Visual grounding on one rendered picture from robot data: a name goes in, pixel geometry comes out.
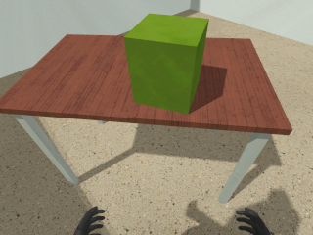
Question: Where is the robot left hand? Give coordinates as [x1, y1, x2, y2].
[73, 206, 105, 235]

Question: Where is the table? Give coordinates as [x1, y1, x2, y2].
[0, 34, 293, 204]

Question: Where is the robot right hand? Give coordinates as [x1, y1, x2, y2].
[236, 207, 271, 235]

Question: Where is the carton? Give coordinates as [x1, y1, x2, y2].
[123, 13, 209, 115]

